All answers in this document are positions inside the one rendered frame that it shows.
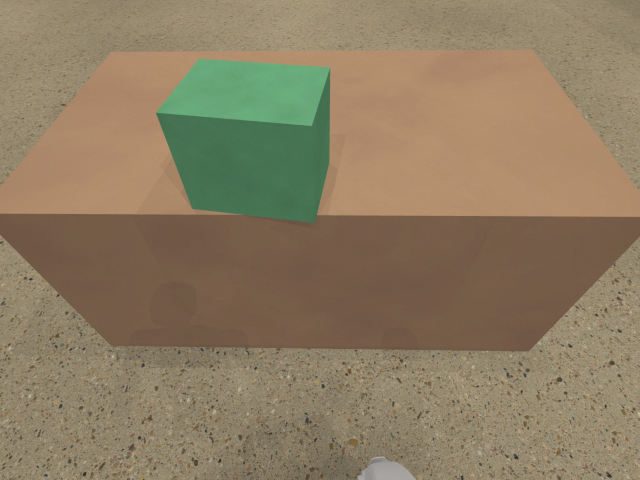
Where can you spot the carton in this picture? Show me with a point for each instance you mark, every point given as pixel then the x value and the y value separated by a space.
pixel 251 138

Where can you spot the right robot shin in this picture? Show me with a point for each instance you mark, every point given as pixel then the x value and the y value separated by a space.
pixel 377 459

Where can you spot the pedestal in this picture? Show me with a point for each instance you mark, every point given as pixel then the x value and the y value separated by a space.
pixel 468 205

